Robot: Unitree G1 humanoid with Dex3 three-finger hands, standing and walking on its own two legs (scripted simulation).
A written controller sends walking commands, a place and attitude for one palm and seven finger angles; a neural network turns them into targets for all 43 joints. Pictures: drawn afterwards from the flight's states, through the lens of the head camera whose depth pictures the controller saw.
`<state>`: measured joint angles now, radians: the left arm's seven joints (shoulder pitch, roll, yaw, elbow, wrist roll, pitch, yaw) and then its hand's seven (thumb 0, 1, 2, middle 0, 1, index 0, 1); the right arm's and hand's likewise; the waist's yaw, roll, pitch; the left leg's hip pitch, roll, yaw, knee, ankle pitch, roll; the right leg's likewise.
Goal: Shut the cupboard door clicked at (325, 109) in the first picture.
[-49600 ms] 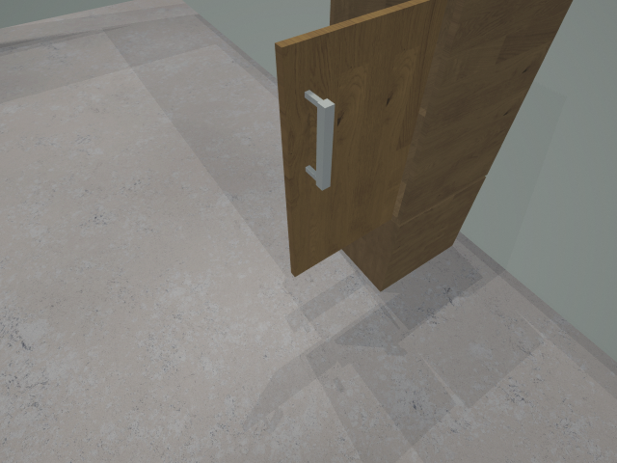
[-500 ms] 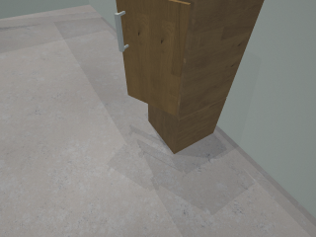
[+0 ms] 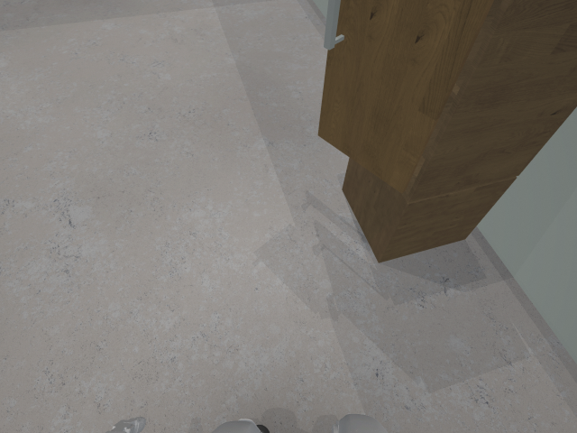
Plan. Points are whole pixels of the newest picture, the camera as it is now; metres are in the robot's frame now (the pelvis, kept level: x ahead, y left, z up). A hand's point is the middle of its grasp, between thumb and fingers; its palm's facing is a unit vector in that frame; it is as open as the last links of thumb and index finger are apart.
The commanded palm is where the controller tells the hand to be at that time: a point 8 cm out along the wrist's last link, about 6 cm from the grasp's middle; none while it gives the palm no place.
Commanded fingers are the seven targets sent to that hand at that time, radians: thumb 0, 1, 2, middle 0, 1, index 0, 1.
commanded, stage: walk to a spot facing it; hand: left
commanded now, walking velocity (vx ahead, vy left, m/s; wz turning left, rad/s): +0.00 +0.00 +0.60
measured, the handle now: (339, 7) +0.96 -0.08 +0.09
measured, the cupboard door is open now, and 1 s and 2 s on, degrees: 27 27 27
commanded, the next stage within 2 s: none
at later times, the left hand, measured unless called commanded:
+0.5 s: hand out of the picture +0.01 +0.16 -0.16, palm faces +0.34 -0.90 -0.27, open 7.4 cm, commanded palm none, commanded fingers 0.00 0.90 0.90 -0.20 -0.30 -0.20 -0.30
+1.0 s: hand out of the picture +0.07 +0.18 -0.14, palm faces +0.60 -0.74 -0.30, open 7.4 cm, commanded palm none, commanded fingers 0.00 0.90 0.90 -0.20 -0.30 -0.20 -0.30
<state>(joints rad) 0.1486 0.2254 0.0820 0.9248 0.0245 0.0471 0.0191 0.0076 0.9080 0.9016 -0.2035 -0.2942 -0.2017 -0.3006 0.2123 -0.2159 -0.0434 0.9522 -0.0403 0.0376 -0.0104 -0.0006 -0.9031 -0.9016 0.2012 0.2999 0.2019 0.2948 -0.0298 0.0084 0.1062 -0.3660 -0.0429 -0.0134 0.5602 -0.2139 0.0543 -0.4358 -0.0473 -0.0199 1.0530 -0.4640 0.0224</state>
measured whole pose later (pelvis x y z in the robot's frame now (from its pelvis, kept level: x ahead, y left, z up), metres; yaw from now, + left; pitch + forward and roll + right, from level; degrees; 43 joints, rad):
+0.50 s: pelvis +0.03 -0.04 +0.00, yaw +21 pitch +1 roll +2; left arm 0.25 0.21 0.05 0.87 0.03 0.01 0.03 0.01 0.90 0.90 -0.21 -0.29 -0.21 -0.30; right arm 0.13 -0.25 -0.07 0.89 -0.02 0.07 0.03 0.00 -0.91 -0.90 0.20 0.30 0.20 0.29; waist 0.00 -0.03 0.15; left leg -0.40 0.01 0.06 0.77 -0.43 -0.04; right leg -0.18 -0.13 -0.18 0.59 -0.42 0.02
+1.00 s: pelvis +0.12 -0.05 +0.00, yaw +38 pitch +1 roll +1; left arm 0.23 0.21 0.05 0.84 0.03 -0.03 -0.01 0.01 0.91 0.90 -0.20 -0.29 -0.20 -0.30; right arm 0.26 -0.26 -0.07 0.94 -0.04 0.06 0.02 0.00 -0.90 -0.90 0.20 0.30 0.20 0.30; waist -0.01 0.05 0.03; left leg -0.47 -0.04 -0.09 1.08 -0.46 0.01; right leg -0.30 -0.06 -0.13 0.61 -0.33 -0.02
